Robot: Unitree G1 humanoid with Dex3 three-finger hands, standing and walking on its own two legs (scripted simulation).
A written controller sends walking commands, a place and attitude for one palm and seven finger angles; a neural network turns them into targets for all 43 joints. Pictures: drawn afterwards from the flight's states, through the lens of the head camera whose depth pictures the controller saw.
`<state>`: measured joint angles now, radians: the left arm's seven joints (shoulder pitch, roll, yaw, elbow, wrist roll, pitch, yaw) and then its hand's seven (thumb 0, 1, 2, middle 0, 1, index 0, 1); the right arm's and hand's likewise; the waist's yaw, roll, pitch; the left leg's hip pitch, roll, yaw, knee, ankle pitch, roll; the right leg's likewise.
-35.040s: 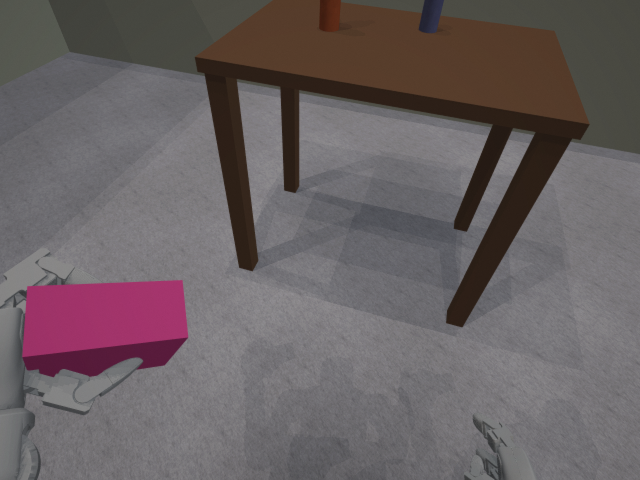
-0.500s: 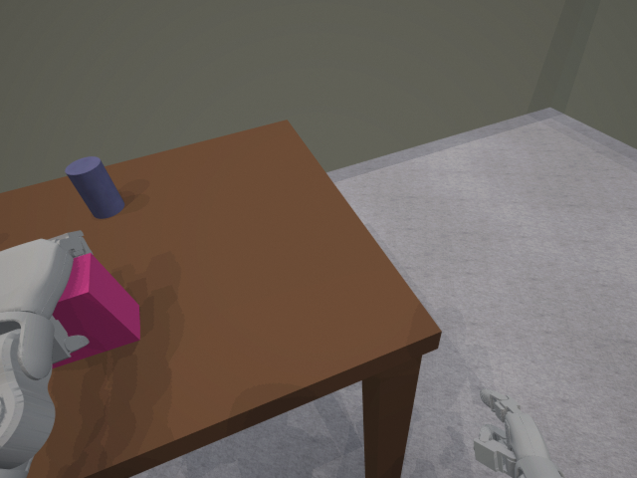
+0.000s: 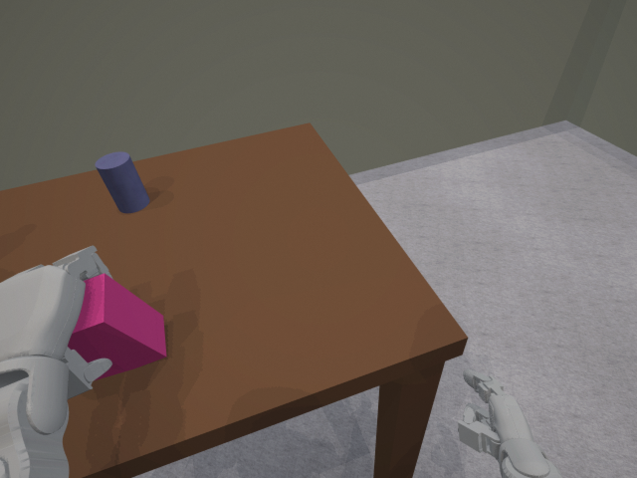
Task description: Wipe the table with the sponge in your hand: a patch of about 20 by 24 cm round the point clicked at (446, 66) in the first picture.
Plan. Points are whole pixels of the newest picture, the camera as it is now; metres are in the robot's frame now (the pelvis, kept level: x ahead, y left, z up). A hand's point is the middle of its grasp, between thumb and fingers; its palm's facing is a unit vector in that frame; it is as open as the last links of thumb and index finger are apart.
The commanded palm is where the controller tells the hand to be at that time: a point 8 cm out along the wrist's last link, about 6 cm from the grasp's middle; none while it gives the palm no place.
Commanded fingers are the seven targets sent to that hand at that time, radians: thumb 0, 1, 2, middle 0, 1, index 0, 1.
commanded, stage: lift the sponge slowly off the table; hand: left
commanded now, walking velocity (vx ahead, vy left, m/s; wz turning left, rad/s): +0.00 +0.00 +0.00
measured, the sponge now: (99, 341) +0.20 +0.29 +0.12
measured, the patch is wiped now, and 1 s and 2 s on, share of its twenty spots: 1.00 1.00 1.00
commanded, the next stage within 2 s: bring the sponge back beside the body in 2.00 s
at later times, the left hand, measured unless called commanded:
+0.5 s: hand (84, 321) +0.20 +0.27 +0.17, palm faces +0.26 -0.10 -0.96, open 9.7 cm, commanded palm +0.15 +0.26 +0.22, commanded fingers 0.00 0.10 1.30 -1.20 -1.60 -1.20 -1.60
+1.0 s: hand (89, 310) +0.20 +0.26 +0.19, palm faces +0.23 -0.06 -0.97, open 9.7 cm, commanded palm +0.15 +0.26 +0.26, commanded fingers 0.00 0.10 1.30 -1.20 -1.60 -1.20 -1.60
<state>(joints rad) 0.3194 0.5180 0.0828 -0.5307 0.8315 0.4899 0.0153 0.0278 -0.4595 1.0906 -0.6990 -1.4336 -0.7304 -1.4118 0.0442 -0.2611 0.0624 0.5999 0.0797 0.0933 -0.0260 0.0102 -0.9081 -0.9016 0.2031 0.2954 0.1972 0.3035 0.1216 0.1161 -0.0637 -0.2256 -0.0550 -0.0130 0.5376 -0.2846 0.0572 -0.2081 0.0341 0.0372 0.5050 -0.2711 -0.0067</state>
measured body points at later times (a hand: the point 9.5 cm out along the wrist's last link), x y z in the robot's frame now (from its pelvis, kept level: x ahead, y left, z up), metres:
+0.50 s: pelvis +0.00 -0.01 +0.00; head -0.03 -0.06 +0.45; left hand +0.18 +0.28 +0.22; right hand +0.26 -0.19 -0.06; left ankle +0.00 +0.08 -0.73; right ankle +0.00 -0.12 -0.73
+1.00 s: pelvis -0.02 -0.04 +0.00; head -0.06 -0.10 +0.45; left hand +0.18 +0.26 +0.25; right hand +0.24 -0.23 -0.06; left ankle +0.00 +0.08 -0.73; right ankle +0.00 -0.12 -0.73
